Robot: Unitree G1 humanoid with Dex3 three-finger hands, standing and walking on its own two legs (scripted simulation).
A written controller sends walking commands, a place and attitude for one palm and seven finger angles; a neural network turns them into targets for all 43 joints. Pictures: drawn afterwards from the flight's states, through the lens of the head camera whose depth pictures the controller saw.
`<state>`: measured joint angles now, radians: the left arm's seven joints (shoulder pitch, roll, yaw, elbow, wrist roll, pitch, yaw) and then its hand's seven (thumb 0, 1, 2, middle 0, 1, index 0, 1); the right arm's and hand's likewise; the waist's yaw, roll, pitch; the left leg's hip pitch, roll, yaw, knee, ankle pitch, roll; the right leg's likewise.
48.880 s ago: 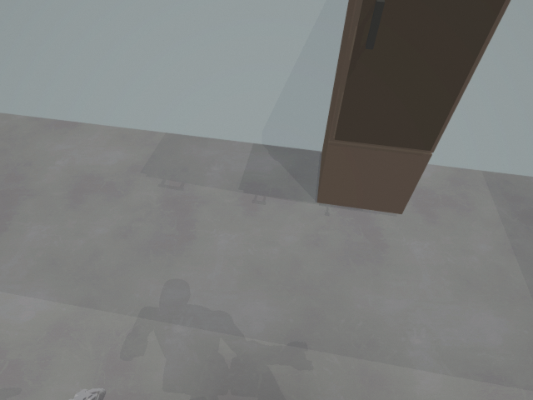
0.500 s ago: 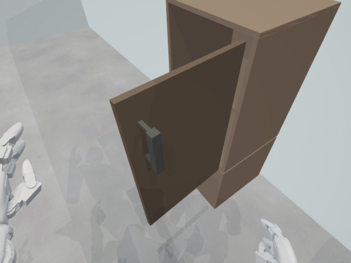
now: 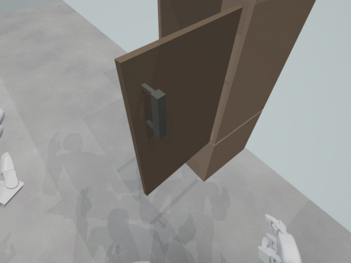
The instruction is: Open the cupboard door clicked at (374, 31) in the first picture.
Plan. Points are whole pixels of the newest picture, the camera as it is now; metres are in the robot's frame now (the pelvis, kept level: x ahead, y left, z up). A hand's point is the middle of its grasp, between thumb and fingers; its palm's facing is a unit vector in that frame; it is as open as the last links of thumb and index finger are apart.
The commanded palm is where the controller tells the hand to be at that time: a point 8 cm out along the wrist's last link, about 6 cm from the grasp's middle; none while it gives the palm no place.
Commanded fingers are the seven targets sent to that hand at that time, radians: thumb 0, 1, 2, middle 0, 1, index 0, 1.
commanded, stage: step back with the hand held close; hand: left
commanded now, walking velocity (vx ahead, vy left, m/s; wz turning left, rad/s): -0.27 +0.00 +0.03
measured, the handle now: (153, 111) +0.41 +0.08 +0.13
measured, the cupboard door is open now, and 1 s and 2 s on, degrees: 95 95 95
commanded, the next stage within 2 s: stop stepping back and stand still in 0.56 s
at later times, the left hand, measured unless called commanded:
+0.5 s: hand out of the picture +0.13 +0.26 +0.16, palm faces +0.38 -0.79 -0.48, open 7.4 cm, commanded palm +0.05 +0.31 +0.19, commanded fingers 0.00 0.90 0.90 -0.20 -0.30 -0.20 -0.30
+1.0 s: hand out of the picture -0.03 +0.25 +0.18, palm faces +0.42 -0.79 -0.44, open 7.4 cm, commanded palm -0.08 +0.29 +0.19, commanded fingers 0.00 0.90 0.90 -0.20 -0.30 -0.20 -0.30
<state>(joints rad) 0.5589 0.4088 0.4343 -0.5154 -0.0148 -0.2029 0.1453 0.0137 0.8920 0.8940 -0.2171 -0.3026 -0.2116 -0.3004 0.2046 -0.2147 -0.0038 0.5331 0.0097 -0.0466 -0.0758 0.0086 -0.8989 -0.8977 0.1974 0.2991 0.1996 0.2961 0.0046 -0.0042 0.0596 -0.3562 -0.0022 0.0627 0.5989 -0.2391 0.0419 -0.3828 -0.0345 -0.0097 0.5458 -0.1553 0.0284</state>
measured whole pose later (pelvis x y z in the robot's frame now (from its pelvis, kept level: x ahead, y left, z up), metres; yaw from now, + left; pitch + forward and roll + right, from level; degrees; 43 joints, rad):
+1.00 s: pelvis -0.22 -0.01 +0.01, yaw +0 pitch +1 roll +0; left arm 0.57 0.40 0.38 -0.48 -0.04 -0.18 0.14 0.01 0.89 0.89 -0.22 -0.30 -0.21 -0.30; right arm 0.26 -0.21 0.01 0.68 0.00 -0.09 -0.07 0.01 -0.90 -0.90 0.20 0.30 0.20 0.30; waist 0.02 -0.01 -0.05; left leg -0.49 0.00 0.02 0.85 -0.27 -0.02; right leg -0.14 0.03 -0.03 0.44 -0.31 -0.04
